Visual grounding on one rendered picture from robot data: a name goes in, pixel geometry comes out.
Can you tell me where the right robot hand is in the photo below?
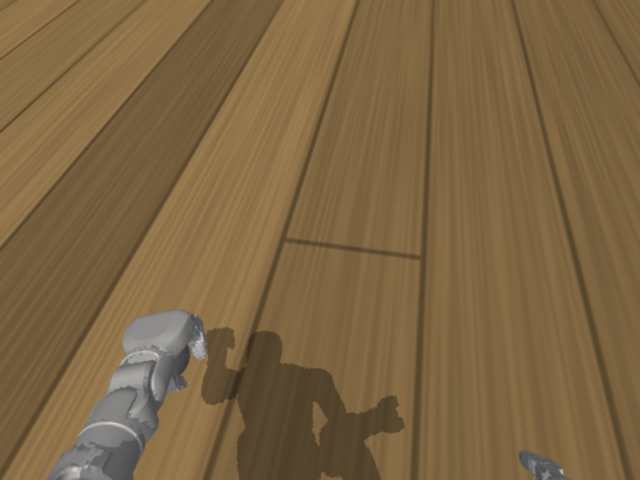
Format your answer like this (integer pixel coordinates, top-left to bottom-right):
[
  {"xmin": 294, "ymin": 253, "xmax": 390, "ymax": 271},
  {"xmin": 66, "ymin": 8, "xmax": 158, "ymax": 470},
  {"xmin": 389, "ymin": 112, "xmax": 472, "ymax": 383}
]
[{"xmin": 519, "ymin": 451, "xmax": 572, "ymax": 480}]

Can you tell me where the left robot hand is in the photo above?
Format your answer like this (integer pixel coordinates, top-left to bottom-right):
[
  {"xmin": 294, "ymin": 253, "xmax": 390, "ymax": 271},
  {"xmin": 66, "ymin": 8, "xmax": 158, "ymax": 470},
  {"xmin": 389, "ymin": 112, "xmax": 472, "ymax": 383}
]
[{"xmin": 122, "ymin": 309, "xmax": 207, "ymax": 394}]

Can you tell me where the left robot arm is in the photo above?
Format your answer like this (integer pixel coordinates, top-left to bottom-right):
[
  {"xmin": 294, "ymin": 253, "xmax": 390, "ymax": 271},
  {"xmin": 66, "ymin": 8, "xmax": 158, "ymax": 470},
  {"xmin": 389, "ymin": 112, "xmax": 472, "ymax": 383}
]
[{"xmin": 45, "ymin": 347, "xmax": 173, "ymax": 480}]

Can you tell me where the ball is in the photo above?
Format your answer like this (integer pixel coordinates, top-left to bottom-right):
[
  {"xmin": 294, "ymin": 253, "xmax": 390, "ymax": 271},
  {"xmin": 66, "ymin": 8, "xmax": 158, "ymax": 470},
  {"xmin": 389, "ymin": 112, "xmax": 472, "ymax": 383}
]
[{"xmin": 173, "ymin": 345, "xmax": 190, "ymax": 375}]

